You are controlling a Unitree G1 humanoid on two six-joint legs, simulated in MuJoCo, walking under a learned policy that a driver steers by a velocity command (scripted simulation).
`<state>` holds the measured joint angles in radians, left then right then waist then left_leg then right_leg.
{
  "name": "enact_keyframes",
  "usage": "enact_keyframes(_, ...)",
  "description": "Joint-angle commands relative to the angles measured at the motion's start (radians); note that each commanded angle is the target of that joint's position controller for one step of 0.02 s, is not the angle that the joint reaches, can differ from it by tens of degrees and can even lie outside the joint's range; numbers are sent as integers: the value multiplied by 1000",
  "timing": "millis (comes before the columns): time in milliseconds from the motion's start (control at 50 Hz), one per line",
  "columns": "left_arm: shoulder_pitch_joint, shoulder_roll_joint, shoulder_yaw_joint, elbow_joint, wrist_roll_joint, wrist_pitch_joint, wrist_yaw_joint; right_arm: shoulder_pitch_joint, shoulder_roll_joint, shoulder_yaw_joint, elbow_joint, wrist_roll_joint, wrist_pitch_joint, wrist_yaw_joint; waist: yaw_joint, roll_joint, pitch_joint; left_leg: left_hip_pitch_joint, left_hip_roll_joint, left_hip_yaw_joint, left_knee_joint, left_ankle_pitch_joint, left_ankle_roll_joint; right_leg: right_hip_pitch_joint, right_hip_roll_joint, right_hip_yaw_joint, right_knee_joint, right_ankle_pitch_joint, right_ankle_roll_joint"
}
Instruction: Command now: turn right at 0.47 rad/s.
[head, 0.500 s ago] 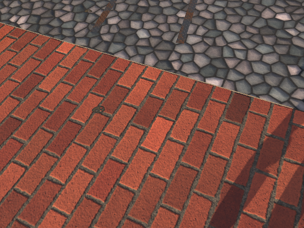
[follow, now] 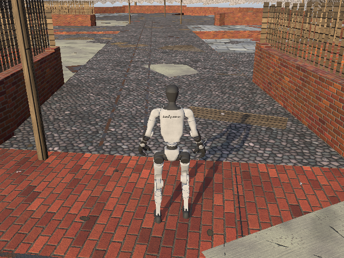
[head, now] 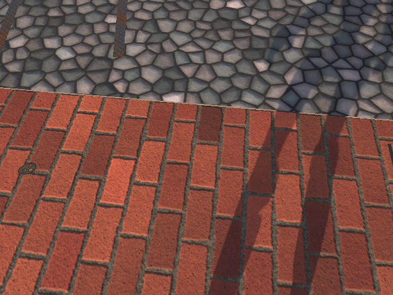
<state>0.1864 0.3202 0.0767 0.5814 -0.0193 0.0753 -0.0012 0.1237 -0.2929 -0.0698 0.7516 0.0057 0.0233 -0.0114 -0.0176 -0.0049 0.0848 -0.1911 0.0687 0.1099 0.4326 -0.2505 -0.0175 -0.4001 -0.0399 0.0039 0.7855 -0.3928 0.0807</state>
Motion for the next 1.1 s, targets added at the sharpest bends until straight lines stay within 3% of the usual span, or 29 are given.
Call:
enact_keyframes(20,2,91,29,-83,3,-12,-6,-27,-217,-55,-51,25,-13,7,11,175,-142,111,230,-145,-34,437,205,90,32,-53,-215,88,-48)
enact_keyframes(40,48,94,34,-63,6,-13,-5,-31,-199,-49,-44,36,-15,8,39,156,-150,70,209,-120,21,393,168,190,52,-63,-350,199,-80)
enact_keyframes(60,75,129,45,-56,9,-15,3,28,-152,-33,-19,28,-21,13,41,65,-171,-25,163,-64,120,273,96,338,25,3,-430,370,-114)
enact_keyframes(80,103,228,62,-73,15,-18,20,44,-63,2,-46,-36,-28,20,14,-238,-232,-254,59,22,391,-197,-12,530,-238,324,-409,792,-199)
enact_keyframes(100,71,213,46,-89,47,-40,12,-20,-96,-9,-67,-24,-25,9,52,-261,-235,-356,-22,-66,583,-433,-50,406,-381,444,-408,838,-402)
enact_keyframes(120,66,168,34,-81,51,-61,2,-47,-156,-27,-61,-2,-17,0,76,-159,-218,-352,-1,-125,682,-413,-53,360,-328,377,-428,753,-412)
enact_keyframes(140,29,143,24,-61,45,-74,0,-42,-153,-30,-55,8,-12,-2,50,-148,-181,-355,8,-143,694,-353,-47,332,-262,300,-431,669,-359)
enact_keyframes(160,-10,136,22,-56,35,-79,2,-19,-148,-32,-31,5,-6,-9,34,-121,-163,-356,14,-150,672,-294,-48,323,-218,258,-437,590,-316)
enact_keyframes(200,-26,109,8,-39,22,-82,11,15,-145,-32,-14,-6,-2,-8,17,-133,-166,-309,2,-134,661,-172,-63,293,-180,218,-466,522,-300)
enact_keyframes(240,25,105,8,-12,16,-84,17,22,-134,-27,-9,6,-12,5,41,-151,-157,-340,-3,-112,591,-100,-59,328,-166,252,-549,129,-301)
enact_keyframes(280,39,115,10,4,19,-92,21,-34,-134,-23,-25,13,-26,10,62,-164,-90,-384,-2,-118,490,-79,-40,337,-182,315,-615,-72,-299)
enact_keyframes(360,36,121,14,28,25,-108,23,-61,-107,-11,-22,2,-58,15,65,-113,-45,-344,0,-125,305,-63,-16,337,-187,294,-624,43,-302)
enact_keyframes(440,29,120,11,59,24,-101,11,-38,-91,2,-12,-2,-62,20,54,-104,-65,-187,-20,-103,194,-45,-18,255,-166,238,-570,208,-310)
enact_keyframes(500,-15,80,-7,72,16,-93,5,30,-87,6,11,-13,-63,24,-11,-72,-107,24,-44,-88,10,128,7,171,-127,202,-479,287,-258)
enact_keyframes(520,8,46,-20,88,26,-96,4,55,-106,4,15,-21,-62,19,-22,-45,-126,116,-7,-138,-50,235,21,142,-91,184,-440,271,-209)
enact_keyframes(540,34,15,-30,94,48,-101,5,74,-168,-4,6,-25,-61,9,-1,51,-157,184,111,-262,-62,459,55,116,-19,118,-335,180,-143)
enact_keyframes(560,116,-19,-37,94,52,-99,15,17,-185,0,10,-21,-54,4,81,202,-185,142,172,-321,-49,389,160,122,43,57,-320,45,-90)
enact_keyframes(580,86,22,-34,102,52,-93,24,-43,-124,13,-9,-11,-51,9,56,189,-159,77,157,-344,-78,225,190,161,26,52,-328,64,-65)
enact_keyframes(600,62,53,-24,104,43,-86,30,-69,-97,24,-14,-15,-51,13,47,171,-125,48,125,-323,-81,164,167,162,25,51,-329,98,-62)
enact_keyframes(640,66,77,-16,120,40,-71,40,-71,-103,28,-10,-15,-60,21,37,123,-111,39,78,-274,-47,236,130,181,17,66,-344,197,-69)
enact_keyframes(700,74,80,-15,138,34,-67,41,-29,-117,28,22,-8,-74,25,22,47,-152,89,40,-217,13,450,108,238,-2,83,-365,363,-73)
enact_keyframes(760,72,69,-15,160,28,-62,41,-34,-111,31,45,-6,-67,24,19,25,-172,124,32,-206,31,558,112,267,-6,81,-369,411,-67)
enact_keyframes(840,66,66,-11,190,29,-47,44,-62,-105,31,73,-5,-56,29,23,6,-151,109,25,-205,13,515,117,290,-8,75,-387,386,-62)
enact_keyframes(900,57,52,-9,205,24,-43,47,-32,-138,16,107,8,-42,23,10,62,-119,94,37,-270,-62,-32,160,200,50,5,-304,55,-72)
enact_keyframes(940,2,38,-12,180,13,-63,47,36,-178,2,129,12,-40,13,-22,135,-33,74,175,-498,-209,-428,247,29,55,-16,-172,-59,-82)
enact_keyframes(960,-31,44,-10,168,3,-79,45,67,-185,-2,137,7,-48,8,-37,157,9,61,232,-591,-262,-488,281,-40,40,6,-90,-112,-94)
enact_keyframes(1000,-56,75,1,155,-12,-111,34,96,-190,-10,142,-3,-76,1,-48,151,16,109,303,-667,-304,-438,317,-180,-18,69,104,-197,-113)
enact_keyframes(1040,-42,80,6,164,-11,-133,20,62,-173,-8,127,13,-89,-2,-22,107,-12,141,276,-580,-308,-345,279,-205,-59,68,101,-145,-121)
enact_keyframes(1100,-16,29,-8,195,2,-151,0,6,-186,-14,108,23,-81,-1,8,110,-45,9,156,-348,-300,-160,216,27,-32,-10,-104,2,-106)
